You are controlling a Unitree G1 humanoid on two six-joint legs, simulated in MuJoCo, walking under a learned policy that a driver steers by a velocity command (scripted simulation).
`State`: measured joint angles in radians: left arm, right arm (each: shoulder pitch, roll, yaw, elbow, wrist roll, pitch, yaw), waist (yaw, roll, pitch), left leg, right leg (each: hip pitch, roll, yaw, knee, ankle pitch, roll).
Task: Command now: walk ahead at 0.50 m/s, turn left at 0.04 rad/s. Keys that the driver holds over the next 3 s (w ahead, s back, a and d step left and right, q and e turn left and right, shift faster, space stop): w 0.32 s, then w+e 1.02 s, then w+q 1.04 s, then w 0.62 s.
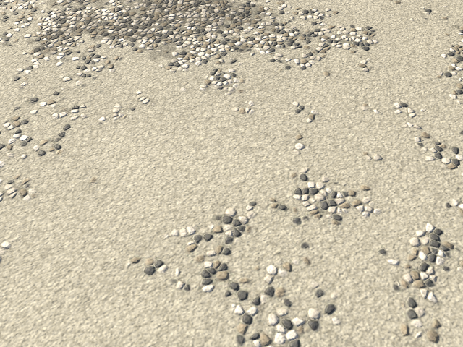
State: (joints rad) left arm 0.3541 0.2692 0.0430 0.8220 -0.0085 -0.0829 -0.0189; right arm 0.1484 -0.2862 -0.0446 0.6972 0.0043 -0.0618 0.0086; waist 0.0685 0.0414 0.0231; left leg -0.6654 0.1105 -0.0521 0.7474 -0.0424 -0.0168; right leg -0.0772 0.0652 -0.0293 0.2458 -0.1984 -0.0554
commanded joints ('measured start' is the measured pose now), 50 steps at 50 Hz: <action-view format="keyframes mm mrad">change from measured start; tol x32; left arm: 1 -3 183 44 -46 -11 -8 8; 50 -70 188 71 -179 -10 26 31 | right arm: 1 -107 -35 -3 -84 7 -22 12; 11 319 -252 -80 -2 -5 -21 16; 50 -83 -61 -8 -48 -22 -41 -7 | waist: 1 10 -99 18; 11 -163 241 -435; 15 -103 34 -66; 32 -148 0 61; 39 53 -199 -407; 50 -39 -99 -23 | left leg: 1 81 -34 39 -134 131 -1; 9 548 -74 55 -259 7 130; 11 1079 284 -646 -377 -201 343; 18 506 118 -171 -585 -5 257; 30 699 141 134 -603 154 182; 36 724 115 233 -83 777 94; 37 475 69 238 227 471 54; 38 14 -161 132 561 -501 -9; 50 123 -61 12 -34 29 -61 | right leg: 1 -51 -245 117 -99 237 -148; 9 12 -231 65 358 568 -52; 11 -563 -11 99 944 -388 35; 12 -675 -72 152 1031 -370 24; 26 -575 -164 80 475 320 61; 33 -606 -110 -7 344 127 -12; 36 -204 1 -70 294 85 -89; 39 512 -394 835 86 -125 -360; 50 -216 -143 262 -14 254 -193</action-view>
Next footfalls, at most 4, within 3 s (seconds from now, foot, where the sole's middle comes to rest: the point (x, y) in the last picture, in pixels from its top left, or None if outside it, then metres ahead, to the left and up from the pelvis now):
0.18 left None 0.28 0.15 -0.78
0.74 right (296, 317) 0.57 -0.10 -0.78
1.20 left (261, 221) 0.90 0.01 -0.78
1.66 right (364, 210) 0.96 -0.35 -0.78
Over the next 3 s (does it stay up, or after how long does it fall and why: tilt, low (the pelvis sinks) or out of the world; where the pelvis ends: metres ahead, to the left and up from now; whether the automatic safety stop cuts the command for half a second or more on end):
stays up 1.59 -0.33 0.00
